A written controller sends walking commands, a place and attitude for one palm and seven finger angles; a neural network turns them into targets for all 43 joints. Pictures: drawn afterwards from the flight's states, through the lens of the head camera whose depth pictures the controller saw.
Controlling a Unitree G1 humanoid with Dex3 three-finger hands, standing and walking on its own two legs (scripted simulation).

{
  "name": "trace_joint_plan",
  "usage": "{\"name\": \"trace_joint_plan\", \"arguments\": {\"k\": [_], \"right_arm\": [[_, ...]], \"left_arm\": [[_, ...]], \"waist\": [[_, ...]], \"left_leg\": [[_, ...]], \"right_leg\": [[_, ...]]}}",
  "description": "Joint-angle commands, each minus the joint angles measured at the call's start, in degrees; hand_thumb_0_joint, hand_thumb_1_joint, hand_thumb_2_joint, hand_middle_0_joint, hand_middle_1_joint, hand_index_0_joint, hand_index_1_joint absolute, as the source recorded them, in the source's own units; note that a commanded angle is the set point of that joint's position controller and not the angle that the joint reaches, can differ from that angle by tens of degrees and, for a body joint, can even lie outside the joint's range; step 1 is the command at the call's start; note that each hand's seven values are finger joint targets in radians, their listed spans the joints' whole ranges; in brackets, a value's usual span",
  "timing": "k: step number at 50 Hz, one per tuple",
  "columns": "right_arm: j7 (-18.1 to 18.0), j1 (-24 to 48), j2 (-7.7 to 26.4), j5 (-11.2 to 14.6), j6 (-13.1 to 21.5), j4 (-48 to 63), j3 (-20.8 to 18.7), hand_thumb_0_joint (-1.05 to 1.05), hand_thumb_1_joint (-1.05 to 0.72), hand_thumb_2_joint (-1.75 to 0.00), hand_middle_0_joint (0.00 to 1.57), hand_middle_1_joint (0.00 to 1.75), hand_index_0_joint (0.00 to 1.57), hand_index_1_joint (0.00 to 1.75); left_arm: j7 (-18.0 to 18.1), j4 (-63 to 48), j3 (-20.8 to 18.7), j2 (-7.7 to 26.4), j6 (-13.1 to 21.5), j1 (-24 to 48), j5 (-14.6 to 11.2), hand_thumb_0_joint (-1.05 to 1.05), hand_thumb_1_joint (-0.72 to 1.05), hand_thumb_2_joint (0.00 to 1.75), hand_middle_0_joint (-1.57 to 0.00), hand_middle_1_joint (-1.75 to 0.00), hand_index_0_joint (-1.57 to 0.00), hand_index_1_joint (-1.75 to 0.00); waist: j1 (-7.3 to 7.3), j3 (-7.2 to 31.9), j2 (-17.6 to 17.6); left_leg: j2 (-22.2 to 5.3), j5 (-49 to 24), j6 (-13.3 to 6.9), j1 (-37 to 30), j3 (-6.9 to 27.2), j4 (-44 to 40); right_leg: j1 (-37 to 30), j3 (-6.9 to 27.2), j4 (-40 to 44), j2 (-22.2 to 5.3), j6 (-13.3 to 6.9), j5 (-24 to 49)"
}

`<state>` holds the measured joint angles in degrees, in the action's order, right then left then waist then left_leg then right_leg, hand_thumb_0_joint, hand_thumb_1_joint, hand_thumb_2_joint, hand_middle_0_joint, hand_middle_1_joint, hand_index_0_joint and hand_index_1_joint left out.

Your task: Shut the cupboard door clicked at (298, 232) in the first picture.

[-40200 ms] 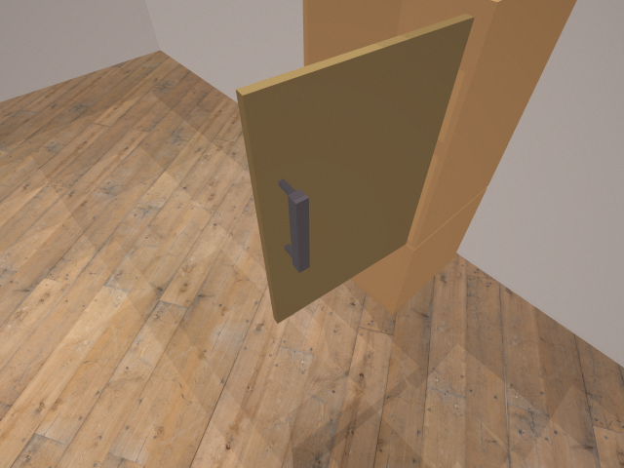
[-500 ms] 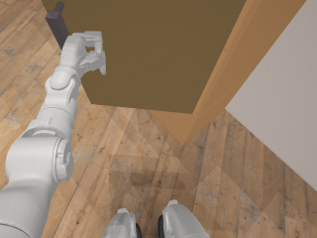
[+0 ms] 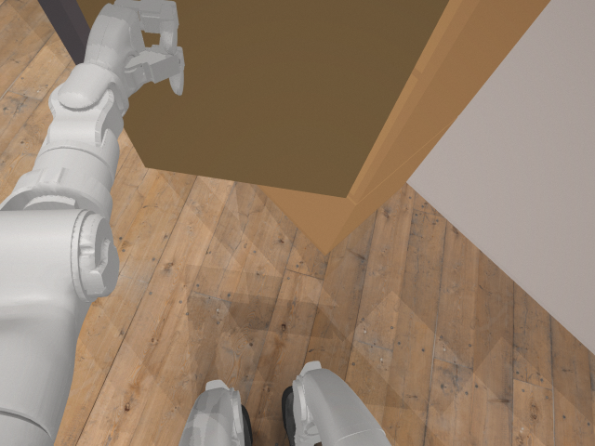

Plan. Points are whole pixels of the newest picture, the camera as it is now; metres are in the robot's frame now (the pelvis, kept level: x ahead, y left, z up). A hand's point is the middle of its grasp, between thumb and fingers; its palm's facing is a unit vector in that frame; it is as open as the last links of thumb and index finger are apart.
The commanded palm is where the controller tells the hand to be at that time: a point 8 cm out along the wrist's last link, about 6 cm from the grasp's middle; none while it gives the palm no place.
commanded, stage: push the door shut along its arc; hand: left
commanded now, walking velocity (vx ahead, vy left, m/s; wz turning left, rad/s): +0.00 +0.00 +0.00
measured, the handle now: (90, 37) +0.61 +0.16 +0.10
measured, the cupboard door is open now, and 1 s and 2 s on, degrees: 41 32 32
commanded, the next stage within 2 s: pull the fist back off the door in 0.24 s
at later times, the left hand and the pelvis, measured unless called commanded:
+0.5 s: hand (194, 34) +0.61 +0.04 +0.10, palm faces -0.02 -0.99 +0.11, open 3.0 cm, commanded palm +0.59 +0.06 +0.10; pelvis +0.00 +0.00 -0.01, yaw -1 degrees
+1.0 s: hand (203, 74) +0.55 +0.04 +0.10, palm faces +0.03 -1.00 -0.05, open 3.1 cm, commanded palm +0.51 +0.08 +0.10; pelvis +0.02 -0.01 +0.02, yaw +0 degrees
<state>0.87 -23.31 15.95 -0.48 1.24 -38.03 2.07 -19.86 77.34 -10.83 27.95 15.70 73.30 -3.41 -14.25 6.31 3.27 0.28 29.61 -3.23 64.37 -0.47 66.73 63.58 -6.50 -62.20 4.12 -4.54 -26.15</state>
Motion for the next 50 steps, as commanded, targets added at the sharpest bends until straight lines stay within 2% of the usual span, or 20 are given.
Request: {"name": "trace_joint_plan", "arguments": {"k": [1, 3, 5, 8, 9, 12, 14, 17, 18, 19, 21, 24, 26, 28, 30, 36, 42, 46, 49, 50], "right_arm": [[-1.08, -13.36, 11.14, -0.23, 1.3, 0.13, -3.8, 0.0, -0.9, -0.9, 0.2, 0.3, 0.2, 0.3], [-1.07, -13.27, 11.18, -0.37, 1.5, -0.12, -3.85, 0.0, -0.9, -0.9, 0.2, 0.3, 0.2, 0.3], [-1.23, -13.29, 11.08, -0.49, 1.82, -0.39, -3.66, 0.0, -0.9, -0.9, 0.2, 0.3, 0.2, 0.3], [-1.51, -13.32, 11.45, -0.53, 2.03, -0.78, -3.42, 0.0, -0.9, -0.9, 0.2, 0.3, 0.2, 0.3], [-1.53, -13.05, 11.29, -0.54, 2.24, -0.93, -3.35, 0.0, -0.9, -0.9, 0.2, 0.3, 0.2, 0.3], [-1.56, -13.39, 11.41, -0.91, 2.78, -1.68, -3.51, 0.0, -0.9, -0.9, 0.2, 0.3, 0.2, 0.3], [-1.63, -13.85, 11.56, -1.03, 2.99, -1.83, -3.5, 0.0, -0.9, -0.9, 0.2, 0.3, 0.2, 0.3], [-1.61, -13.79, 11.41, -1.14, 3.46, -2.79, -3.78, 0.0, -0.9, -0.9, 0.2, 0.3, 0.2, 0.3], [-0.59, -17.41, 9.99, -2.14, 3.51, -0.26, -2.85, 0.0, -0.9, -0.9, 0.2, 0.3, 0.2, 0.3], [0.73, -16.94, 9.83, -2.63, 3.45, 0.16, -2.75, 0.0, -0.9, -0.9, 0.2, 0.3, 0.2, 0.3], [2.38, -17.63, 9.64, -3.7, 2.9, 0.33, -3.38, 0.0, -0.9, -0.9, 0.2, 0.3, 0.2, 0.3], [5.08, -18.44, 9.16, -5.91, 2.38, 0.97, -3.87, 0.0, -0.9, -0.9, 0.2, 0.3, 0.2, 0.3], [6.64, -19.08, 9.39, -6.88, 2.21, 0.27, -4.6, 0.0, -0.9, -0.9, 0.2, 0.3, 0.2, 0.3], [7.61, -19.74, 9.48, -6.88, 1.55, -0.04, -5.26, 0.0, -0.9, -0.9, 0.2, 0.3, 0.2, 0.3], [7.62, -20.23, 9.74, -6.37, 0.72, -0.21, -5.66, 0.0, -0.9, -0.9, 0.2, 0.3, 0.2, 0.3], [6.21, -18.66, 9.02, -3.92, -1.01, 2.39, -5.23, 0.0, -0.9, -0.9, 0.2, 0.3, 0.2, 0.3], [6.51, -16.79, 7.65, -3.97, -0.24, 2.33, -5.8, 0.0, -0.9, -0.9, 0.2, 0.3, 0.2, 0.3], [6.69, -15.65, 7.53, -3.31, -0.73, 2.08, -6.32, 0.0, -0.9, -0.9, 0.2, 0.3, 0.2, 0.3], [6.25, -14.3, 7.63, -2.77, -1.61, 2.53, -6.44, 0.0, -0.9, -0.9, 0.2, 0.3, 0.2, 0.3], [6.11, -13.98, 7.47, -2.81, -1.67, 2.88, -6.49, 0.0, -0.9, -0.9, 0.2, 0.3, 0.2, 0.3]], "left_arm": [[-1.13, -13.26, -0.26, 6.88, 3.3, 37.4, -1.41, 0.0, 0.9, 0.9, -1.3, -1.5, -1.3, -1.5], [-1.77, -12.43, -0.03, 6.47, 2.87, 36.74, -1.45, 0.0, 0.9, 0.9, -1.3, -1.5, -1.3, -1.5], [-2.01, -11.59, 0.79, 4.98, 2.21, 37.82, -1.65, 0.0, 0.9, 0.9, -1.3, -1.5, -1.3, -1.5], [-2.11, -10.09, -0.44, 7.92, 1.37, 39.69, -1.05, 0.0, 0.9, 0.9, -1.3, -1.5, -1.3, -1.5], [-2.09, -8.68, 0.73, 6.18, 0.76, 39.57, -0.75, 0.0, 0.9, 0.9, -1.3, -1.5, -1.3, -1.5], [-2.29, -10.09, 1.61, 5.09, 0.63, 42.18, -0.48, 0.0, 0.9, 0.9, -1.3, -1.5, -1.3, -1.5], [-2.47, -10.56, 0.96, 6.75, 0.47, 43.65, -0.17, 0.0, 0.9, 0.9, -1.3, -1.5, -1.3, -1.5], [-2.77, -11.11, 3.59, 2.79, 0.12, 45.09, 0.12, 0.0, 0.9, 0.9, -1.3, -1.5, -1.3, -1.5], [9.24, -11.28, -9.34, 6.09, -1.04, 44.17, -3.86, 0.0, 0.9, 0.9, -1.3, -1.5, -1.3, -1.5], [15.42, -8.75, -7.3, 3.18, -1.75, 40.66, -2.14, 0.0, 0.9, 0.9, -1.3, -1.5, -1.3, -1.5], [22.41, -8.53, -7.34, -1.26, -1.5, 37.71, -1.14, 0.0, 0.9, 0.9, -1.3, -1.5, -1.3, -1.5], [34.48, -11.44, -8.58, -2.4, 2.91, 37.19, 4.44, 0.0, 0.9, 0.9, -1.3, -1.5, -1.3, -1.5], [38.35, -14.25, -6.6, -1.54, 7.18, 37.45, 10.19, 0.0, 0.9, 0.9, -1.3, -1.5, -1.3, -1.5], [38.62, -14.95, -4.25, -1.13, 9.6, 35.91, 13.72, 0.0, 0.9, 0.9, -1.3, -1.5, -1.3, -1.5], [37.19, -14.03, -4.27, 0.04, 10.12, 34.76, 13.99, 0.0, 0.9, 0.9, -1.3, -1.5, -1.3, -1.5], [32.88, -14.18, -9.37, 1.85, 7.6, 24.91, 6.74, 0.0, 0.9, 0.9, -1.3, -1.5, -1.3, -1.5], [32.47, -17.93, -4.99, -6.03, 13.87, 14.91, 5.7, 0.0, 0.9, 0.9, -1.3, -1.5, -1.3, -1.5], [31.1, -15.91, -0.3, -11.79, 13.62, 8.42, 5.68, 0.0, 0.9, 0.9, -1.3, -1.5, -1.3, -1.5], [30.58, -16.64, -0.33, -11.74, 12.23, 7.12, 4.58, 0.0, 0.9, 0.9, -1.3, -1.5, -1.3, -1.5], [30.69, -19.46, 0.85, -13.16, 12.75, 8.84, 4.05, 0.0, 0.9, 0.9, -1.3, -1.5, -1.3, -1.5]], "waist": [[-5.95, 33.49, 8.13], [-5.76, 33.93, 8.25], [-6.77, 33.07, 8.54], [-7.26, 31.74, 7.4], [-7.54, 30.94, 7.71], [-8.13, 33.17, 9.65], [-8.25, 34.31, 9.58], [-8.53, 35.8, 13.09], [-6.04, 36.12, 14.44], [-6.0, 35.3, 13.06], [-6.39, 34.43, 9.32], [-5.23, 35.35, 8.36], [-5.13, 38.3, 9.24], [-5.07, 39.12, 8.9], [-5.09, 39.32, 7.85], [-0.92, 38.23, 2.14], [0.37, 31.0, -0.77], [0.58, 26.86, -1.44], [1.26, 25.53, -2.15], [1.41, 26.85, 0.59]], "left_leg": [[-0.99, -25.75, -0.22, -25.38, 6.49, -2.98], [-1.08, -26.39, -0.09, -26.15, 6.73, -2.63], [-1.06, -26.19, -0.37, -25.86, 6.76, -2.21], [-1.15, -23.36, -0.41, -21.79, 6.33, -1.48], [-1.06, -22.77, -0.43, -21.23, 6.23, -1.22], [-1.31, -24.82, -0.39, -24.3, 6.93, -0.63], [-1.31, -24.87, -0.39, -23.86, 7.02, -0.25], [-1.53, -28.13, -0.12, -29.38, 7.99, 0.05], [-2.41, -26.38, 0.97, -26.57, 8.86, -1.41], [-2.5, -24.81, 1.41, -24.83, 9.22, -2.15], [-2.75, -25.87, 1.57, -25.05, 9.77, -2.65], [-2.07, -25.92, 1.8, -23.15, 8.16, -2.23], [-2.2, -29.25, 2.09, -25.33, 8.43, -1.57], [-1.83, -30.12, 2.06, -25.83, 7.55, -2.4], [-1.45, -29.82, 1.8, -25.98, 7.18, -3.58], [-0.07, -25.65, 1.21, -21.39, 3.97, -8.66], [0.35, -24.44, 0.99, -20.65, 2.27, -10.07], [0.96, -23.67, 0.86, -20.84, 1.28, -10.72], [1.21, -21.76, 0.86, -20.46, 1.01, -11.44], [1.36, -22.95, 0.95, -22.9, 1.09, -11.68]], "right_leg": [[-10.29, 7.1, 6.71, -0.43, 2.55, 19.81], [-9.49, 6.71, 6.4, -0.31, 2.39, 19.61], [-7.89, 6.31, 6.1, -0.16, 2.32, 18.99], [-8.55, 6.83, 6.16, -0.27, 2.52, 17.43], [-7.81, 6.83, 6.1, -0.2, 2.48, 16.92], [-5.34, 6.06, 5.18, -0.02, 2.41, 17.09], [-5.55, 5.88, 4.67, 0.03, 2.36, 17.1], [-0.69, 4.98, 4.03, 0.21, 2.18, 16.96], [-2.65, 5.49, 4.7, -0.54, 2.15, 16.57], [-3.2, 5.74, 4.6, -0.75, 2.51, 15.56], [-2.99, 5.34, 4.47, -0.87, 3.14, 16.25], [-4.89, 5.35, 4.46, -1.0, 3.65, 18.09], [-4.52, 5.05, 3.57, -0.9, 3.73, 19.91], [-7.68, 5.27, 4.13, -0.85, 3.66, 21.99], [-10.89, 5.54, 5.01, -0.84, 3.66, 23.49], [-25.91, 7.45, 9.26, -0.9, 3.79, 27.95], [-27.34, 8.24, 10.91, -1.14, 3.93, 29.65], [-26.91, 8.46, 12.05, -1.58, 4.15, 30.51], [-28.08, 8.95, 13.03, -1.95, 4.23, 29.05], [-27.67, 8.67, 12.7, -1.91, 4.02, 29.66]]}}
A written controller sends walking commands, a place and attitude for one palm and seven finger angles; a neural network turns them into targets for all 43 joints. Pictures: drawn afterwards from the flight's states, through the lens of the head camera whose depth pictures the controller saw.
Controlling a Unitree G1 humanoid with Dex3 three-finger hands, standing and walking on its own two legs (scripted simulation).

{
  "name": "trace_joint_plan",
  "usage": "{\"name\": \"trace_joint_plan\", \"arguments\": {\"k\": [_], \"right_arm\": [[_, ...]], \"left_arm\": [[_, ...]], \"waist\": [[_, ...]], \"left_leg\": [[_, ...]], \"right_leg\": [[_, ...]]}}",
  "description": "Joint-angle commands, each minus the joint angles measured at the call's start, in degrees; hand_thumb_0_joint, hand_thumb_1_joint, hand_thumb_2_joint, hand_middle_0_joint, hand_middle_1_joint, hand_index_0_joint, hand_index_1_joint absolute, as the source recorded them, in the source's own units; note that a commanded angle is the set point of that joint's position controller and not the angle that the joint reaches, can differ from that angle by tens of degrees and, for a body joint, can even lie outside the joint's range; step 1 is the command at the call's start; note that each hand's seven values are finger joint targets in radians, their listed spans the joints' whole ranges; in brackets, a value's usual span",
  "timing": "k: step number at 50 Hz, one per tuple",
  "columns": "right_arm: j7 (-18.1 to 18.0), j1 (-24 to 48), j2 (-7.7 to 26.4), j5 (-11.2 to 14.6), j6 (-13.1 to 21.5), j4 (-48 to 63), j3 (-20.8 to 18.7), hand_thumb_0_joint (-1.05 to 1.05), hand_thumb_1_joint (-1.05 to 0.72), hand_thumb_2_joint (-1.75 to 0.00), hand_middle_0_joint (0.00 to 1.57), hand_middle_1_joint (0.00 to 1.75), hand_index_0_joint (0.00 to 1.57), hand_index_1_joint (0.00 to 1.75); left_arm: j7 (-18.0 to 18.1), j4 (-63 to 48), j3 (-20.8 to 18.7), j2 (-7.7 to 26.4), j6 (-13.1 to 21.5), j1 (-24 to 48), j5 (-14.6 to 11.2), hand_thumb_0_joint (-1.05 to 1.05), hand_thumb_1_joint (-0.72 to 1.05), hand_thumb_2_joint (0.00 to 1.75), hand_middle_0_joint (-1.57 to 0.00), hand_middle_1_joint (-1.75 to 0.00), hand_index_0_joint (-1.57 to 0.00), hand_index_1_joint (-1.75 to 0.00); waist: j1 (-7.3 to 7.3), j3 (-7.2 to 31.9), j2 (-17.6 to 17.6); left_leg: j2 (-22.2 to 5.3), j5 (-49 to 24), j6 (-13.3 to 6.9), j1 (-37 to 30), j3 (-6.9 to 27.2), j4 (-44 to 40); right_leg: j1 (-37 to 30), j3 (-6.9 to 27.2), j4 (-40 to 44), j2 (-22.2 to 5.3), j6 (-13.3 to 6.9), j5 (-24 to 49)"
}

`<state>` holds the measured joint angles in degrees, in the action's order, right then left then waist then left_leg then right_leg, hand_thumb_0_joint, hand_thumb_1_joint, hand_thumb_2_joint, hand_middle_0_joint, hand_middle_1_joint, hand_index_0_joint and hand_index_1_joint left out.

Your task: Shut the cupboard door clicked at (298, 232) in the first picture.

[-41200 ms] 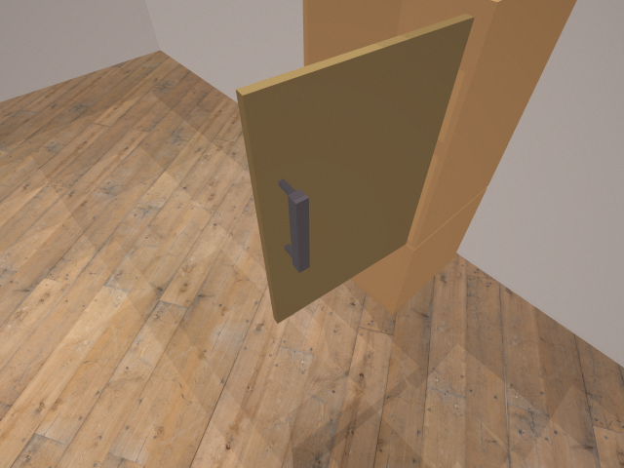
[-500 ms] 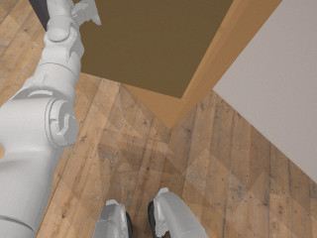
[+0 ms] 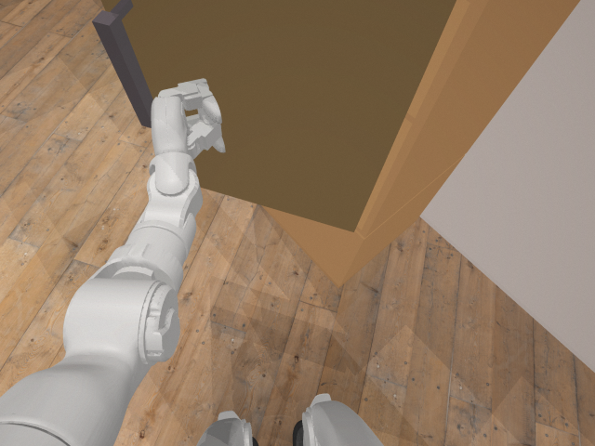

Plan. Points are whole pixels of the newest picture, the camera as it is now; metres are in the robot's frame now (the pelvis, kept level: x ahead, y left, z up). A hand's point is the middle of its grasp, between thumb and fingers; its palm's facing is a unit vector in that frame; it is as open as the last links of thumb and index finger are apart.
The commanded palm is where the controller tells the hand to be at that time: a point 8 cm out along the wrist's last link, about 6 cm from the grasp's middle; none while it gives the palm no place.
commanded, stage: pull the fist back off the door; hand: left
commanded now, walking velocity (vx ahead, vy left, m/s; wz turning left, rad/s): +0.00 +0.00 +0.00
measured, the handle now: (139, 69) +0.64 +0.16 +0.07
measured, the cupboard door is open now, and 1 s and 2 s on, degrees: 32 32 32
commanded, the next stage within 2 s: draw the hand back to the body in 0.22 s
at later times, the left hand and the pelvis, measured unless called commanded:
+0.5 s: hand (196, 147) +0.47 +0.07 +0.10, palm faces +0.08 -1.00 -0.01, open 3.1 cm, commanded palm +0.41 +0.12 +0.10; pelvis -0.01 +0.00 +0.01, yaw -1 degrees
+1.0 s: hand (63, 264) +0.31 +0.17 +0.16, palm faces +0.03 -0.99 -0.16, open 3.1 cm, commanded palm +0.28 +0.23 +0.17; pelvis +0.00 +0.02 +0.06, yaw +0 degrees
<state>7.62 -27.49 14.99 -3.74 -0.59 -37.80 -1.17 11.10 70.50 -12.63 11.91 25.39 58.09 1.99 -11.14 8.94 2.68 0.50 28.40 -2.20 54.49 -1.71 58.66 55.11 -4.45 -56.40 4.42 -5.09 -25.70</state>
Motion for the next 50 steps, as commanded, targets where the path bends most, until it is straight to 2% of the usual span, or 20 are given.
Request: {"name": "trace_joint_plan", "arguments": {"k": [1, 6, 7, 12, 15, 17, 20, 22, 23, 25, 26, 29, 32, 35, 36, 39, 42, 43, 45, 50], "right_arm": [[-0.68, -8.6, 8.13, 0.61, 0.37, 2.71, -3.32, 0.0, -0.9, -0.9, 0.2, 0.3, 0.2, 0.3], [-1.17, -5.4, 7.36, 0.2, 1.48, 3.01, -3.75, 0.0, -0.9, -0.9, 0.2, 0.3, 0.2, 0.3], [-1.13, -4.78, 7.19, 0.27, 1.5, 2.96, -3.75, 0.0, -0.9, -0.9, 0.2, 0.3, 0.2, 0.3], [-1.82, -3.36, 7.47, 0.7, 0.07, 2.33, -3.26, 0.0, -0.9, -0.9, 0.2, 0.3, 0.2, 0.3], [-2.68, -2.65, 7.93, 1.38, -0.8, 3.37, -2.7, 0.0, -0.9, -0.9, 0.2, 0.3, 0.2, 0.3], [-3.04, -1.63, 7.59, 1.58, -0.49, 3.83, -2.16, 0.0, -0.9, -0.9, 0.2, 0.3, 0.2, 0.3], [-3.36, -0.65, 7.59, 1.51, 0.15, 6.24, -2.25, 0.0, -0.9, -0.9, 0.2, 0.3, 0.2, 0.3], [-2.94, 0.3, 6.85, 1.76, 0.74, 7.53, -2.35, 0.0, -0.9, -0.9, 0.2, 0.3, 0.2, 0.3], [-2.76, 0.84, 6.63, 2.07, 0.89, 8.07, -2.35, 0.0, -0.9, -0.9, 0.2, 0.3, 0.2, 0.3], [-2.83, 0.8, 6.9, 2.71, 0.48, 8.73, -2.5, 0.0, -0.9, -0.9, 0.2, 0.3, 0.2, 0.3], [-2.86, 1.42, 6.78, 3.35, 0.11, 9.46, -2.45, 0.0, -0.9, -0.9, 0.2, 0.3, 0.2, 0.3], [-4.32, 3.3, 7.43, 5.2, -0.79, 10.61, -2.34, 0.0, -0.9, -0.9, 0.2, 0.3, 0.2, 0.3], [-6.18, 6.84, 6.92, 6.11, 0.02, 11.23, -1.77, 0.0, -0.9, -0.9, 0.2, 0.3, 0.2, 0.3], [-7.19, 9.28, 6.07, 6.13, 2.1, 11.78, -1.4, 0.0, -0.9, -0.9, 0.2, 0.3, 0.2, 0.3], [-7.28, 9.6, 5.91, 6.07, 2.79, 11.26, -1.24, 0.0, -0.9, -0.9, 0.2, 0.3, 0.2, 0.3], [-7.35, 12.12, 5.72, 6.41, 3.72, 11.71, -0.73, 0.0, -0.9, -0.9, 0.2, 0.3, 0.2, 0.3], [-7.54, 14.76, 6.12, 7.45, 3.49, 12.91, -0.32, 0.0, -0.9, -0.9, 0.2, 0.3, 0.2, 0.3], [-8.32, 17.1, 4.27, 7.59, 1.6, 14.15, -0.59, 0.0, -0.9, -0.9, 0.2, 0.3, 0.2, 0.3], [-9.66, 18.99, 4.32, 7.63, 0.35, 15.44, -0.26, 0.0, -0.9, -0.9, 0.2, 0.3, 0.2, 0.3], [-11.28, 21.87, 3.89, 7.38, -0.55, 15.57, 1.1, 0.0, -0.9, -0.9, 0.2, 0.3, 0.2, 0.3]], "left_arm": [[-0.06, -14.48, 3.63, 1.06, 3.59, 24.79, -2.18, 0.0, 0.9, 0.9, -1.3, -1.5, -1.3, -1.5], [1.56, -27.14, 3.81, 1.36, 10.14, 26.08, -2.96, 0.0, 0.9, 0.9, -1.3, -1.5, -1.3, -1.5], [1.71, -25.56, 4.25, 0.78, 10.4, 22.19, -2.34, 0.0, 0.9, 0.9, -1.3, -1.5, -1.3, -1.5], [2.7, -14.92, 4.39, 2.58, 6.8, 19.67, 1.18, 0.0, 0.9, 0.9, -1.3, -1.5, -1.3, -1.5], [2.83, -10.93, 1.81, 4.63, 3.07, 20.97, -0.55, 0.0, 0.9, 0.9, -1.3, -1.5, -1.3, -1.5], [2.13, -10.64, 1.56, 3.96, 2.38, 22.54, -2.5, 0.0, 0.9, 0.9, -1.3, -1.5, -1.3, -1.5], [0.2, -20.62, -3.65, 9.25, 5.96, 16.97, -4.57, 0.0, 0.9, 0.9, -1.3, -1.5, -1.3, -1.5], [-1.69, -28.28, -0.85, 7.04, 8.46, 10.85, -4.39, 0.0, 0.9, 0.9, -1.3, -1.5, -1.3, -1.5], [-2.6, -30.46, 0.62, 5.96, 8.63, 6.93, -4.02, 0.0, 0.9, 0.9, -1.3, -1.5, -1.3, -1.5], [-3.9, -31.84, 1.12, 6.47, 6.83, -1.3, -3.63, 0.0, 0.9, 0.9, -1.3, -1.5, -1.3, -1.5], [-4.73, -33.18, 3.48, 4.06, 4.89, -4.56, -4.06, 0.0, 0.9, 0.9, -1.3, -1.5, -1.3, -1.5], [-6.93, -35.31, 3.11, 4.15, -2.03, -9.21, -7.82, 0.0, 0.9, 0.9, -1.3, -1.5, -1.3, -1.5], [-8.31, -44.71, 4.27, 3.64, -4.05, -6.97, -11.01, 0.0, 0.9, 0.9, -1.3, -1.5, -1.3, -1.5], [-9.06, -56.59, 7.59, 2.72, -1.74, -8.29, -10.94, 0.0, 0.9, 0.9, -1.3, -1.5, -1.3, -1.5], [-9.24, -57.61, 6.31, 4.27, -1.12, -11.39, -10.67, 0.0, 0.9, 0.9, -1.3, -1.5, -1.3, -1.5], [-10.74, -58.02, 6.99, 4.54, -2.34, -22.14, -10.41, 0.0, 0.9, 0.9, -1.24, -1.44, -1.24, -1.44], [-12.7, -57.96, 6.7, 4.92, -7.99, -29.42, -11.6, 0.0, 0.9, 0.9, -1.16, -1.35, -1.16, -1.35], [-11.24, -63.96, 10.85, 6.48, -8.92, -30.08, -8.15, 0.0, 0.9, 0.9, -1.13, -1.32, -1.13, -1.32], [-10.08, -67.98, 8.36, 8.17, -11.17, -36.12, -8.45, 0.0, 0.9, 0.9, -1.08, -1.26, -1.08, -1.26], [-8.9, -78.87, 7.26, 10.33, -15.12, -41.52, -7.6, 0.0, 0.9, 0.9, -0.94, -1.11, -0.94, -1.11]], "waist": [[-1.67, 25.18, 1.37], [0.1, 33.8, 3.2], [0.74, 32.79, 2.05], [-1.13, 22.92, -5.34], [-1.36, 20.86, -8.57], [-0.98, 21.06, -7.34], [4.4, 31.68, -2.73], [6.35, 35.65, 0.17], [6.9, 34.87, 0.39], [7.22, 30.15, -3.65], [6.57, 26.5, -6.11], [6.31, 16.49, -12.73], [6.71, 13.06, -8.61], [7.15, 14.51, -1.93], [8.27, 15.5, -0.27], [9.31, 11.56, -0.88], [10.3, 6.66, -0.75], [10.4, 7.13, -4.21], [11.12, 6.23, -6.64], [11.59, 2.42, -2.37]], "left_leg": [[1.06, -21.97, 0.01, -14.69, 2.46, -3.48], [0.88, -27.23, 0.32, -20.98, 2.85, -2.57], [0.89, -27.29, 0.31, -20.4, 2.63, -2.55], [1.38, -17.75, -0.53, -10.74, 1.57, -3.23], [1.86, -13.52, -0.73, -7.69, 1.4, -4.55], [2.01, -13.06, -0.55, -7.25, 1.59, -4.73], [1.89, -19.77, -0.07, -13.45, 1.45, -6.08], [1.62, -24.84, 0.25, -18.77, 1.09, -6.68], [1.51, -25.11, 0.21, -19.59, 0.82, -7.03], [1.35, -24.07, -0.27, -18.63, 0.29, -8.7], [1.27, -22.02, -0.51, -18.12, -0.17, -10.14], [1.1, -14.87, -0.69, -17.06, -0.25, -13.93], [1.04, -13.59, -0.87, -22.36, -0.17, -16.88], [0.66, -16.48, -1.09, -29.81, 0.54, -18.45], [0.53, -17.26, -0.84, -31.24, 1.19, -18.96], [0.25, -16.8, -0.53, -31.68, 1.65, -21.02], [0.12, -14.42, -0.23, -31.62, 2.13, -23.67], [0.09, -14.33, 0.08, -33.09, 2.34, -26.61], [-0.05, -15.42, -0.25, -33.87, 2.23, -27.93], [-1.15, -21.31, -0.25, -41.88, 3.45, -32.67]], "right_leg": [[-18.42, 6.38, 7.02, -2.25, 4.59, 28.76], [-20.83, 6.26, 4.53, -2.38, 4.63, 33.35], [-21.06, 6.22, 4.5, -2.33, 4.65, 33.73], [-21.0, 8.17, 6.74, -3.13, 6.71, 29.01], [-23.36, 9.68, 9.24, -3.58, 7.13, 24.54], [-23.87, 9.8, 9.49, -3.64, 6.61, 23.54], [-30.66, 8.67, 6.94, -3.29, 5.04, 30.78], [-32.36, 7.76, 6.09, -2.95, 4.57, 35.59], [-32.44, 7.71, 6.68, -2.82, 4.65, 35.7], [-34.25, 8.03, 8.66, -2.64, 5.53, 36.28], [-34.42, 8.09, 10.67, -2.76, 6.33, 35.4], [-35.48, 10.31, 18.15, -3.89, 7.89, 25.2], [-35.37, 10.04, 21.82, -4.04, 6.78, 18.54], [-35.04, 7.56, 20.82, -3.23, 5.12, 20.75], [-35.17, 6.78, 20.03, -3.0, 4.57, 21.26], [-34.62, 5.93, 20.53, -3.01, 4.14, 19.89], [-34.7, 5.4, 22.51, -3.51, 3.92, 16.5], [-39.4, 8.61, 25.83, -5.14, 4.27, 15.02], [-43.16, 9.13, 27.98, -5.97, 4.91, 16.6], [-45.28, 6.36, 30.36, -5.06, 3.54, 20.92]]}}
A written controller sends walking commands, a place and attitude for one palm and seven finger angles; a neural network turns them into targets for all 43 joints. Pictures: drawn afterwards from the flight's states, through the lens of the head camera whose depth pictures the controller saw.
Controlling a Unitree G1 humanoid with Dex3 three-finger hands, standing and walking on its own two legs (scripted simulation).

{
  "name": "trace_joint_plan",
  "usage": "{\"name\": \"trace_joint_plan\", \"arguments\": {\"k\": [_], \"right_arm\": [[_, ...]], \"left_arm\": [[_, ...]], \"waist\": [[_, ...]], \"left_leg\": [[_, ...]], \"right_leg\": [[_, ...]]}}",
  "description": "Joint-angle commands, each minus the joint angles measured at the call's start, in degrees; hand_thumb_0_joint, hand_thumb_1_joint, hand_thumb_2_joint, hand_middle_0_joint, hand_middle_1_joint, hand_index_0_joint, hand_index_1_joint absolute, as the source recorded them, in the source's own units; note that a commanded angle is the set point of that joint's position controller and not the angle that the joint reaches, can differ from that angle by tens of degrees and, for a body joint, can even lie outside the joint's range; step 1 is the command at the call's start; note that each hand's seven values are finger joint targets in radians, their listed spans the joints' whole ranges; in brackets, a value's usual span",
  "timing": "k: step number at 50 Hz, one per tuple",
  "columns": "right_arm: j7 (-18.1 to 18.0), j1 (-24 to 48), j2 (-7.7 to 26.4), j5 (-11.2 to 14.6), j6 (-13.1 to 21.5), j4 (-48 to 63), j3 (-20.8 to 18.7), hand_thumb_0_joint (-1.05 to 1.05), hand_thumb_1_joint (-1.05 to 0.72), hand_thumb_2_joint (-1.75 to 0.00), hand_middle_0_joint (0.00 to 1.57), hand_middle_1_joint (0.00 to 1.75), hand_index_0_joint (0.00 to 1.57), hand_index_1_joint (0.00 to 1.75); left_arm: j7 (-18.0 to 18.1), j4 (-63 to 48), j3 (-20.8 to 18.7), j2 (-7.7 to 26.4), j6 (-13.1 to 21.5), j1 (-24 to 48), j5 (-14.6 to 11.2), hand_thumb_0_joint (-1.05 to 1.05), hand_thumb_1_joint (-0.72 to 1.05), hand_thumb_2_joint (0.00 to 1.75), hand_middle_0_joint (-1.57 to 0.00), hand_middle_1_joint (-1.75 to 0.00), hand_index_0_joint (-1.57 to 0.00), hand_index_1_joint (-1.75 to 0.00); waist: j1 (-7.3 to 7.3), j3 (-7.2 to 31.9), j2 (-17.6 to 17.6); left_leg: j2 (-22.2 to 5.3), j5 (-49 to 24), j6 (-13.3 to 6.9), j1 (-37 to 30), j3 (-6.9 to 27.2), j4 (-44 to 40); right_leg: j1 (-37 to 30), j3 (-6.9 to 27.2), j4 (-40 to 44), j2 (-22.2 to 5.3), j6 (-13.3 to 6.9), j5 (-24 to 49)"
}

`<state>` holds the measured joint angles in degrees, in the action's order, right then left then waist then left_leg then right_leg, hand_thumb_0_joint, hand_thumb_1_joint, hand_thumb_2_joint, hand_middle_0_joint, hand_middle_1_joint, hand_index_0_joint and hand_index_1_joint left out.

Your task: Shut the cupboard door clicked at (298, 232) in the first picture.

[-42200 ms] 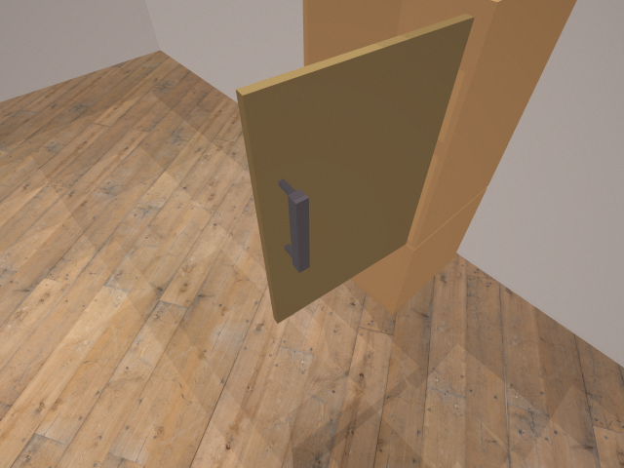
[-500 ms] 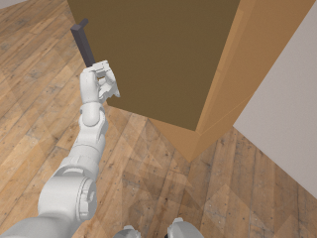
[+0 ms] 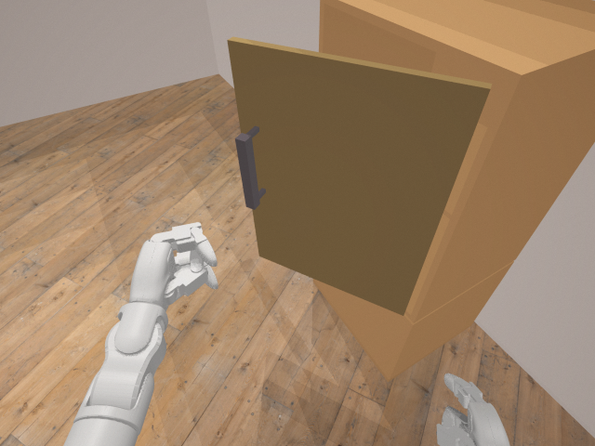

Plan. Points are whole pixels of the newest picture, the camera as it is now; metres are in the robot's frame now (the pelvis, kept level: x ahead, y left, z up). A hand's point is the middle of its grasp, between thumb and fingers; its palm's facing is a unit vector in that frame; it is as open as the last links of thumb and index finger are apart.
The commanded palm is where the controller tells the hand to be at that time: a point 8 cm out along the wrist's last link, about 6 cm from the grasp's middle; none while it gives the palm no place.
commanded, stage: draw the hand back to the body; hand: left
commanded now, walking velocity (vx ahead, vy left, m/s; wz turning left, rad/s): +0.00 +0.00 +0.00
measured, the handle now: (253, 168) +0.65 +0.13 +0.01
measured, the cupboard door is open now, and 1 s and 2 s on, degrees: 32 32 32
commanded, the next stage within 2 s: step back with the hand held close in 0.92 s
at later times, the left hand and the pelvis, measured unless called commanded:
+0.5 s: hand (26, 318) +0.21 +0.29 +0.16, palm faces +0.42 -0.82 -0.39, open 5.7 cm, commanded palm +0.15 +0.33 +0.19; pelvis +0.02 +0.03 +0.02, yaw +2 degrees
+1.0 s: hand (14, 324) +0.19 +0.28 +0.18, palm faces +0.47 -0.79 -0.41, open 7.4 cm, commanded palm +0.14 +0.31 +0.19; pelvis +0.01 +0.01 +0.02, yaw +1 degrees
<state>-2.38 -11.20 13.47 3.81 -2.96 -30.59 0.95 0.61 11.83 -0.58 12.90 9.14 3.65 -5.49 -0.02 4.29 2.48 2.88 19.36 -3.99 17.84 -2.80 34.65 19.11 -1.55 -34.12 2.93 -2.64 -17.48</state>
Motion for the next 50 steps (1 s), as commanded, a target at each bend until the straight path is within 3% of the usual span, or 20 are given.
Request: {"name": "trace_joint_plan", "arguments": {"k": [1, 2, 6, 9, 13, 15, 22, 27, 28, 30, 31, 34, 37, 40, 46, 50], "right_arm": [[-1.51, 5.81, 5.22, -0.33, 1.97, 8.35, -0.74, 0.0, -0.9, -0.9, 0.2, 0.3, 0.2, 0.3], [-1.56, 5.94, 5.15, -0.48, 2.17, 8.25, -0.58, 0.0, -0.9, -0.9, 0.2, 0.3, 0.2, 0.3], [-1.47, 6.33, 5.0, -1.09, 3.53, 7.97, 0.05, 0.0, -0.9, -0.9, 0.2, 0.3, 0.2, 0.3], [-0.93, 6.2, 5.16, -1.6, 4.41, 7.89, 0.12, 0.0, -0.9, -0.9, 0.2, 0.3, 0.2, 0.3], [-0.41, 6.53, 5.36, -2.12, 4.46, 7.64, -0.19, 0.0, -0.9, -0.9, 0.2, 0.3, 0.2, 0.3], [-0.28, 6.6, 5.7, -2.3, 4.53, 7.42, -0.47, 0.0, -0.9, -0.9, 0.2, 0.3, 0.2, 0.3], [0.05, 6.97, 5.27, -2.43, 6.42, 6.85, -0.91, 0.0, -0.9, -0.9, 0.2, 0.3, 0.2, 0.3], [0.11, 6.82, 5.57, -2.17, 7.92, 5.97, -1.61, 0.0, -0.9, -0.9, 0.2, 0.3, 0.2, 0.3], [0.07, 6.74, 5.7, -2.25, 8.05, 5.61, -1.62, 0.0, -0.9, -0.9, 0.2, 0.3, 0.2, 0.3], [0.1, 6.5, 6.51, -2.28, 8.35, 5.03, -2.0, 0.0, -0.9, -0.9, 0.2, 0.3, 0.2, 0.3], [0.01, 6.51, 6.84, -2.11, 8.32, 4.96, -2.11, 0.0, -0.9, -0.9, 0.2, 0.3, 0.2, 0.3], [-0.51, 6.51, 6.92, -2.16, 8.92, 4.79, -2.27, 0.0, -0.9, -0.9, 0.2, 0.3, 0.2, 0.3], [-0.98, 6.81, 6.58, -2.41, 9.81, 4.87, -2.17, 0.0, -0.9, -0.9, 0.2, 0.3, 0.2, 0.3], [-1.1, 7.07, 6.43, -2.53, 10.66, 4.61, -1.88, 0.0, -0.9, -0.9, 0.2, 0.3, 0.2, 0.3], [-1.05, 7.41, 5.65, -2.49, 10.81, 4.17, -1.52, 0.0, -0.9, -0.9, 0.2, 0.3, 0.2, 0.3], [-0.82, 6.92, 5.96, -2.41, 10.06, 4.12, -2.04, 0.0, -0.9, -0.9, 0.2, 0.3, 0.2, 0.3]], "left_arm": [[1.93, -21.65, -5.6, 9.98, 0.39, 12.07, 0.08, 0.0, 0.9, 0.9, -0.92, -1.08, -0.92, -1.08], [2.2, -23.86, -5.61, 9.91, -0.12, 11.7, 0.35, 0.0, 0.9, 0.9, -0.89, -1.05, -0.89, -1.05], [2.96, -30.73, -6.07, 9.86, -2.16, 5.23, 0.84, 0.0, 0.9, 0.9, -0.78, -0.93, -0.78, -0.93], [3.41, -34.91, -7.22, 9.87, -3.25, -1.73, 1.06, 0.0, 0.9, 0.9, -0.69, -0.84, -0.69, -0.84], [3.77, -37.23, -11.4, 11.67, -4.33, -9.9, 1.19, 0.0, 0.9, 0.9, -0.58, -0.72, -0.58, -0.72], [4.03, -38.63, -14.83, 14.07, -4.51, -13.46, 1.2, 0.0, 0.9, 0.9, -0.53, -0.66, -0.53, -0.66], [5.08, -47.43, -22.65, 18.3, -3.42, -19.83, 1.03, 0.0, 0.9, 0.9, -0.34, -0.45, -0.34, -0.45], [5.66, -47.72, -28.19, 20.75, -2.91, -27.1, 0.53, 0.0, 0.9, 0.9, -0.2, -0.3, -0.2, -0.3], [5.4, -46.18, -25.34, 17.73, -2.98, -26.64, 0.71, 0.0, 0.9, 0.9, -0.2, -0.3, -0.2, -0.3], [5.29, -42.84, -23.07, 15.24, -3.29, -25.88, 0.86, 0.0, 0.9, 0.9, -0.2, -0.3, -0.2, -0.3], [5.34, -42.36, -22.25, 14.94, -3.26, -24.35, 1.0, 0.0, 0.9, 0.9, -0.2, -0.3, -0.2, -0.3], [5.9, -43.01, -22.51, 15.91, -2.32, -21.18, 1.48, 0.0, 0.9, 0.9, -0.2, -0.3, -0.2, -0.3], [6.33, -45.82, -24.38, 18.2, -1.52, -21.58, 1.48, 0.0, 0.9, 0.9, -0.2, -0.3, -0.2, -0.3], [6.69, -48.65, -26.46, 20.59, -1.09, -22.83, 1.43, 0.0, 0.9, 0.9, -0.2, -0.3, -0.2, -0.3], [6.22, -44.9, -26.23, 18.64, -1.39, -25.09, 0.88, 0.0, 0.9, 0.9, -0.2, -0.3, -0.2, -0.3], [5.52, -42.32, -25.69, 17.51, -1.68, -26.88, 0.48, 0.0, 0.9, 0.9, -0.2, -0.3, -0.2, -0.3]], "waist": [[0.46, 6.09, -2.03], [0.39, 6.49, 0.47], [0.67, 5.44, 3.44], [1.17, 4.97, 2.93], [1.83, 2.92, -0.93], [2.45, 2.98, -1.26], [3.44, 3.92, 5.26], [3.9, 0.49, 3.0], [3.29, -1.13, 2.69], [2.6, -4.7, -0.28], [2.19, -5.86, -1.08], [2.32, -4.14, 0.13], [3.3, 0.2, 0.7], [3.99, 2.03, 4.07], [3.78, -4.28, 3.04], [3.68, -3.68, -0.33]], "left_leg": [[-3.69, -13.57, 1.57, -6.61, 4.65, -9.34], [-3.88, -14.56, 1.95, -8.49, 5.09, -10.11], [-4.53, -19.65, 3.0, -12.82, 6.36, -12.31], [-5.38, -25.81, 4.54, -14.92, 7.82, -13.48], [-5.62, -28.42, 5.29, -14.1, 7.59, -14.14], [-5.5, -29.03, 5.56, -13.38, 7.74, -14.39], [-5.81, -30.53, 6.53, -13.3, 8.59, -14.43], [-5.98, -27.95, 6.61, -11.09, 8.32, -14.74], [-5.92, -25.9, 6.41, -10.86, 8.18, -15.18], [-5.89, -20.28, 5.89, -9.25, 8.41, -16.19], [-5.93, -17.17, 5.63, -9.02, 8.64, -16.63], [-5.44, -9.98, 4.72, -9.02, 9.2, -17.56], [-4.85, -11.34, 4.18, -9.77, 8.45, -17.04], [-4.52, -13.89, 4.45, -9.47, 7.81, -16.33], [-4.31, -15.25, 4.37, -7.53, 6.46, -16.09], [-4.37, -16.42, 3.57, -8.16, 5.47, -15.47]], "right_leg": [[-9.28, 3.11, 8.64, -3.44, 1.06, 13.86], [-9.5, 2.72, 9.03, -3.28, 0.81, 13.84], [-11.05, 1.68, 10.97, -2.96, 0.49, 15.21], [-12.19, 0.75, 11.7, -2.65, 0.48, 16.41], [-13.9, 0.26, 12.59, -2.63, 0.67, 17.46], [-15.5, 0.21, 12.95, -2.61, 0.54, 17.58], [-16.85, 0.06, 12.76, -2.89, 0.7, 16.88], [-15.75, 0.02, 13.4, -2.63, 0.72, 15.66], [-14.36, -0.08, 13.52, -2.76, 0.88, 14.47], [-12.34, -0.08, 14.34, -2.83, 0.91, 11.6], [-11.31, 0.08, 14.25, -2.87, 1.03, 10.05], [-11.46, 0.38, 13.82, -2.96, 1.12, 7.41], [-14.45, 0.63, 13.51, -3.06, 0.96, 8.29], [-16.73, 0.99, 13.62, -3.02, 0.66, 9.92], [-14.48, 1.26, 14.72, -3.06, 0.43, 10.32], [-14.31, 1.49, 15.3, -3.13, 0.67, 11.33]]}}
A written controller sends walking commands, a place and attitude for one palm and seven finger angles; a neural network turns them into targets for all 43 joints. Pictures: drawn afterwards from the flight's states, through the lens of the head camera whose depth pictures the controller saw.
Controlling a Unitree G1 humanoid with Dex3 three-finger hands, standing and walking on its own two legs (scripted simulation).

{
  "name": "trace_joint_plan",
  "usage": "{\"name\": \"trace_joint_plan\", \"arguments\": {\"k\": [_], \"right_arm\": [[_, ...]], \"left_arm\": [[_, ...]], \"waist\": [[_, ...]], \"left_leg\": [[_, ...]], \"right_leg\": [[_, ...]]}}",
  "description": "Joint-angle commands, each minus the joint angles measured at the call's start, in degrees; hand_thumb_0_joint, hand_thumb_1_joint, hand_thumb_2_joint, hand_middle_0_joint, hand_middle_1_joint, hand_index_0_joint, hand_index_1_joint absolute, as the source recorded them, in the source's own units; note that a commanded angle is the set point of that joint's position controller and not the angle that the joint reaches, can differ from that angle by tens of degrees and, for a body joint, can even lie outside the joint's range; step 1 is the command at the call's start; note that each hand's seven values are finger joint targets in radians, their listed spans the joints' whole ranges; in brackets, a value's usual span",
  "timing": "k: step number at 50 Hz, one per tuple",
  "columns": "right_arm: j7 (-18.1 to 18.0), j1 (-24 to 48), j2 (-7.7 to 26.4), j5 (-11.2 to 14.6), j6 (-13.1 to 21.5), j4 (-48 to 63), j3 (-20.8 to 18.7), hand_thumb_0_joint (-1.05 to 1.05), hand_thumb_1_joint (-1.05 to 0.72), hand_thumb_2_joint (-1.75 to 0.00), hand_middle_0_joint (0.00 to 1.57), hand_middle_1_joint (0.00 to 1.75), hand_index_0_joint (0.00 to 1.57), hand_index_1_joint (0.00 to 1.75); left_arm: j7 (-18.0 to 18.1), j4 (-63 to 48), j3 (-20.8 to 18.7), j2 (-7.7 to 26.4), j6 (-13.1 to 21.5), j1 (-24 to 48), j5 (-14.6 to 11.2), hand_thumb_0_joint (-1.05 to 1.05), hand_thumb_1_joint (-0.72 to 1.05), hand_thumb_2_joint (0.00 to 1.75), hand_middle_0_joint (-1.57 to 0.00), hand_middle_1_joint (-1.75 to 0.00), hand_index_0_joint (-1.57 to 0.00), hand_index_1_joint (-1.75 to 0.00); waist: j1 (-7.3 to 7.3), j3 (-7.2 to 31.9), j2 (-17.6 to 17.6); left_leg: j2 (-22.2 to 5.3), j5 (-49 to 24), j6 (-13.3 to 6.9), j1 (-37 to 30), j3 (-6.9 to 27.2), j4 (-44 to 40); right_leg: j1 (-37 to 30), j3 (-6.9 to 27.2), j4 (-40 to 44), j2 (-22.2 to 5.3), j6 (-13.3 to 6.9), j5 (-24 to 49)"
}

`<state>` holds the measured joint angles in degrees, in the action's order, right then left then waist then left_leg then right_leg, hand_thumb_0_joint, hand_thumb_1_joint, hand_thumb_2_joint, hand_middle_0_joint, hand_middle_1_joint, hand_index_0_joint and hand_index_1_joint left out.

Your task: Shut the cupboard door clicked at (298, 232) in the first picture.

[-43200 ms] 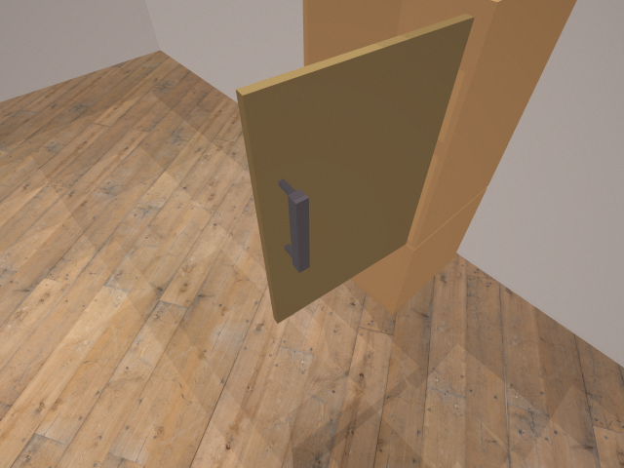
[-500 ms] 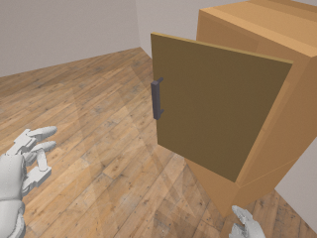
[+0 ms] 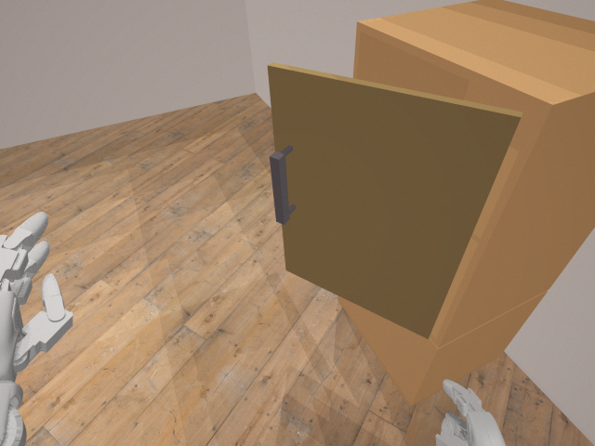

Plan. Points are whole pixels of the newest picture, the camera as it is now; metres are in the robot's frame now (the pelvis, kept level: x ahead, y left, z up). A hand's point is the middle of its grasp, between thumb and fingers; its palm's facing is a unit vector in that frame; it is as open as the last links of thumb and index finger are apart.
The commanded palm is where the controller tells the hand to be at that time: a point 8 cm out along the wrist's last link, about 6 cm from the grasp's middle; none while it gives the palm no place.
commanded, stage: step back with the hand held close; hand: left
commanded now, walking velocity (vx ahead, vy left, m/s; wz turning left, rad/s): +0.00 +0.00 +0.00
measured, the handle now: (285, 185) +0.64 +0.11 +0.00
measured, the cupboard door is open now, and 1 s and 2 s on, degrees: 32 32 32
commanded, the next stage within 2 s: stop stepping back and stand still in 1.50 s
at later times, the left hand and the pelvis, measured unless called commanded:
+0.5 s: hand (59, 323) +0.18 +0.27 +0.16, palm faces +0.36 -0.78 -0.51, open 7.4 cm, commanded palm +0.12 +0.31 +0.17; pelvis -0.03 +0.01 -0.01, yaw -2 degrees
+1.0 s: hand (3, 392) +0.11 +0.28 +0.16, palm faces +0.47 -0.75 -0.46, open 7.4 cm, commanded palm +0.05 +0.32 +0.17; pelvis -0.09 +0.02 -0.03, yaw +0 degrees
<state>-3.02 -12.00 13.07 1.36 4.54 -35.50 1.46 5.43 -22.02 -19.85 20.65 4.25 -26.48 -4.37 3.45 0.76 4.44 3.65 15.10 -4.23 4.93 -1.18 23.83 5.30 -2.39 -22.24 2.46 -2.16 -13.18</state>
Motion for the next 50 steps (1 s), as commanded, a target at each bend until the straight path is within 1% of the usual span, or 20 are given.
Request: {"name": "trace_joint_plan", "arguments": {"k": [1, 2, 3, 4, 8, 12, 15, 16, 18, 22, 26, 30, 33, 35, 39, 40, 41, 43, 46, 50], "right_arm": [[-0.17, 7.7, 6.33, 0.03, 2.41, 9.31, -2.54, 0.0, -0.9, -0.9, 0.2, 0.3, 0.2, 0.3], [-0.08, 7.74, 6.4, 0.04, 2.32, 9.35, -2.74, 0.0, -0.9, -0.9, 0.2, 0.3, 0.2, 0.3], [-0.29, 7.73, 7.97, 0.6, 1.35, 11.18, -3.45, 0.0, -0.9, -0.9, 0.2, 0.3, 0.2, 0.3], [-0.48, 7.15, 7.25, 0.2, 0.77, 9.83, -3.41, 0.0, -0.9, -0.9, 0.2, 0.3, 0.2, 0.3], [-0.37, 6.93, 7.1, 0.15, -0.8, 9.94, -4.04, 0.0, -0.9, -0.9, 0.2, 0.3, 0.2, 0.3], [-1.02, 6.91, 7.29, 0.24, -2.11, 10.81, -4.49, 0.0, -0.9, -0.9, 0.2, 0.3, 0.2, 0.3], [-1.65, 7.28, 7.77, 0.31, -3.28, 11.76, -4.81, 0.0, -0.9, -0.9, 0.2, 0.3, 0.2, 0.3], [-1.79, 7.14, 7.52, 0.37, -3.71, 12.28, -4.61, 0.0, -0.9, -0.9, 0.2, 0.3, 0.2, 0.3], [-1.96, 6.88, 7.64, 0.46, -4.43, 13.07, -4.79, 0.0, -0.9, -0.9, 0.2, 0.3, 0.2, 0.3], [-2.02, 6.81, 7.98, 0.37, -4.97, 13.94, -4.88, 0.0, -0.9, -0.9, 0.2, 0.3, 0.2, 0.3], [-2.1, 7.16, 8.15, 0.14, -4.81, 14.27, -4.67, 0.0, -0.9, -0.9, 0.2, 0.3, 0.2, 0.3], [-2.28, 6.84, 9.01, -0.04, -4.13, 14.33, -4.85, 0.0, -0.9, -0.9, 0.2, 0.3, 0.2, 0.3], [-2.44, 6.2, 8.85, -0.16, -3.47, 14.46, -4.6, 0.0, -0.9, -0.9, 0.2, 0.3, 0.2, 0.3], [-2.54, 6.18, 9.2, -0.55, -2.9, 13.96, -4.7, 0.0, -0.9, -0.9, 0.2, 0.3, 0.2, 0.3], [-2.37, 5.21, 9.39, -0.89, -1.72, 13.54, -4.66, 0.0, -0.9, -0.9, 0.2, 0.3, 0.2, 0.3], [-2.26, 5.29, 9.4, -1.12, -1.26, 13.18, -4.81, 0.0, -0.9, -0.9, 0.2, 0.3, 0.2, 0.3], [-2.15, 5.06, 8.95, -1.01, -1.06, 13.29, -4.6, 0.0, -0.9, -0.9, 0.2, 0.3, 0.2, 0.3], [-1.94, 4.81, 9.21, -1.13, -0.86, 13.06, -4.88, 0.0, -0.9, -0.9, 0.2, 0.3, 0.2, 0.3], [-1.32, 4.47, 8.79, -1.17, -1.16, 12.93, -5.09, 0.0, -0.9, -0.9, 0.2, 0.3, 0.2, 0.3], [0.02, 3.2, 7.74, -1.4, -1.6, 11.89, -5.61, 0.0, -0.9, -0.9, 0.2, 0.3, 0.2, 0.3]], "left_arm": [[0.58, -8.28, -6.1, 9.47, 3.21, 3.2, -0.77, 0.0, 0.9, 0.9, -0.2, -0.3, -0.2, -0.3], [0.56, -9.16, -6.03, 9.53, 3.44, 3.68, -0.68, 0.0, 0.9, 0.9, -0.2, -0.3, -0.2, -0.3], [1.18, -11.97, -12.27, 15.6, 6.03, 8.97, -0.51, 0.0, 0.9, 0.9, -0.2, -0.3, -0.2, -0.3], [1.04, -8.63, -9.41, 11.93, 6.86, 4.11, -0.53, 0.0, 0.9, 0.9, -0.2, -0.3, -0.2, -0.3], [1.53, -9.99, -7.79, 11.04, 8.26, 1.29, 0.01, 0.0, 0.9, 0.9, -0.2, -0.3, -0.2, -0.3], [2.34, -12.54, -9.87, 13.32, 8.92, -1.01, -0.02, 0.0, 0.9, 0.9, -0.2, -0.3, -0.2, -0.3], [2.8, -14.14, -12.85, 16.19, 8.76, -2.32, -0.16, 0.0, 0.9, 0.9, -0.2, -0.3, -0.2, -0.3], [2.74, -14.59, -12.21, 15.4, 8.7, -2.98, -0.28, 0.0, 0.9, 0.9, -0.2, -0.3, -0.2, -0.3], [2.79, -14.64, -12.67, 15.42, 8.33, -4.3, -0.42, 0.0, 0.9, 0.9, -0.2, -0.3, -0.2, -0.3], [2.57, -14.9, -12.24, 14.73, 7.99, -5.06, -0.3, 0.0, 0.9, 0.9, -0.2, -0.3, -0.2, -0.3], [2.59, -14.32, -12.0, 14.22, 8.19, -5.26, -0.04, 0.0, 0.9, 0.9, -0.2, -0.3, -0.2, -0.3], [2.98, -15.23, -13.59, 15.52, 9.31, -2.42, 1.41, 0.0, 0.9, 0.9, -0.2, -0.3, -0.2, -0.3], [3.24, -14.78, -12.36, 13.81, 10.07, -0.66, 2.06, 0.0, 0.9, 0.9, -0.2, -0.3, -0.2, -0.3], [3.47, -15.15, -13.48, 15.05, 10.48, 1.33, 2.88, 0.0, 0.9, 0.9, -0.2, -0.3, -0.2, -0.3], [3.54, -16.87, -11.48, 13.02, 11.33, 5.02, 3.58, 0.0, 0.9, 0.9, -0.2, -0.3, -0.2, -0.3], [3.52, -17.14, -13.07, 14.47, 11.61, 5.26, 3.98, 0.0, 0.9, 0.9, -0.2, -0.3, -0.2, -0.3], [3.39, -17.76, -11.39, 12.76, 11.81, 5.49, 3.8, 0.0, 0.9, 0.9, -0.2, -0.3, -0.2, -0.3], [3.52, -17.41, -12.47, 13.36, 12.1, 4.71, 3.95, 0.0, 0.9, 0.9, -0.2, -0.3, -0.2, -0.3], [3.64, -16.8, -13.01, 13.42, 12.54, 3.41, 4.23, 0.0, 0.9, 0.9, -0.2, -0.3, -0.2, -0.3], [4.36, -16.17, -13.76, 14.62, 12.87, 1.36, 3.5, 0.0, 0.9, 0.9, -0.2, -0.3, -0.2, -0.3]], "waist": [[0.07, 0.12, -2.66], [0.08, 1.73, -2.75], [-2.05, 0.37, -2.43], [-2.52, 1.96, -3.83], [-3.11, 5.53, -3.85], [-3.29, 8.72, -2.36], [-3.09, 10.52, -2.33], [-3.06, 10.85, -2.4], [-2.97, 11.35, -2.79], [-3.0, 9.74, -1.3], [-2.81, 6.76, -1.24], [-2.99, 4.38, -0.77], [-3.37, 2.59, -0.49], [-3.26, 1.77, -0.28], [-3.51, 1.03, 2.42], [-3.26, 1.51, 2.73], [-3.39, 1.68, 2.1], [-3.43, 1.74, 1.38], [-3.57, 1.73, -2.86], [-4.07, 1.71, -10.09]], "left_leg": [[-5.08, -12.61, 3.61, 4.54, 3.62, -4.4], [-5.0, -13.0, 3.4, 4.0, 3.39, -4.07], [-6.28, -6.67, 1.49, 8.07, 5.15, -0.95], [-5.82, -5.24, 1.23, 6.88, 5.32, 1.48], [-5.72, -6.89, 1.61, 7.02, 4.94, 5.54], [-6.97, -13.68, 2.07, 7.38, 5.39, 5.21], [-8.31, -23.73, 2.47, 7.75, 6.12, 4.63], [-8.79, -26.77, 2.64, 8.6, 6.66, 4.32], [-9.57, -30.34, 2.74, 9.11, 6.89, 4.28], [-10.85, -27.78, 2.6, 12.62, 8.21, 2.17], [-12.28, -12.7, 0.67, 20.59, 10.43, -2.08], [-12.68, 11.43, -1.56, 31.81, 12.39, -6.1], [-13.24, 21.45, -2.75, 37.59, 13.71, -7.82], [-14.0, 25.18, -3.29, 40.54, 14.6, -8.73], [-15.25, 28.81, -3.81, 43.55, 15.4, -9.43], [-15.64, 28.7, -3.9, 43.68, 16.07, -10.01], [-15.43, 27.69, -3.7, 43.3, 15.81, -9.41], [-15.15, 27.72, -3.9, 44.62, 15.26, -7.68], [-12.17, 27.56, -3.15, 46.01, 12.89, -2.13], [-6.5, 18.48, 0.84, 33.74, 8.66, 12.81]], "right_leg": [[-0.41, 2.56, 3.12, -2.89, 0.31, 7.63], [-0.9, 2.63, 2.96, -2.96, 0.41, 7.98], [2.78, 9.77, 4.7, -6.89, 0.07, 8.79], [4.48, 11.48, 5.41, -9.25, -0.71, 7.87], [5.67, 13.53, 3.31, -12.7, -2.06, 12.54], [4.53, 11.48, -2.16, -12.13, -1.75, 20.13], [2.87, 9.28, -6.73, -10.18, -0.63, 27.24], [1.97, 8.58, -8.21, -9.46, -0.35, 28.07], [1.87, 8.21, -9.83, -8.38, 0.16, 28.39], [2.48, 7.85, -11.44, -6.76, 0.75, 21.85], [1.23, 8.06, -11.9, -5.41, 1.57, 12.8], [-2.92, 9.1, -12.82, -4.8, 1.89, 6.3], [-3.97, 9.08, -14.63, -4.1, 2.17, 2.5], [-4.87, 8.69, -15.79, -3.4, 2.36, 0.42], [-5.52, 7.65, -19.62, -2.22, 2.5, -0.01], [-6.45, 7.14, -20.06, -1.93, 2.62, 0.54], [-6.23, 6.92, -20.36, -1.94, 2.53, 1.15], [-6.55, 8.29, -20.66, -2.09, 2.19, 2.39], [-4.74, 13.64, -17.28, -4.95, 0.51, -0.23], [11.29, 26.38, -2.41, -15.3, -4.97, -10.02]]}}
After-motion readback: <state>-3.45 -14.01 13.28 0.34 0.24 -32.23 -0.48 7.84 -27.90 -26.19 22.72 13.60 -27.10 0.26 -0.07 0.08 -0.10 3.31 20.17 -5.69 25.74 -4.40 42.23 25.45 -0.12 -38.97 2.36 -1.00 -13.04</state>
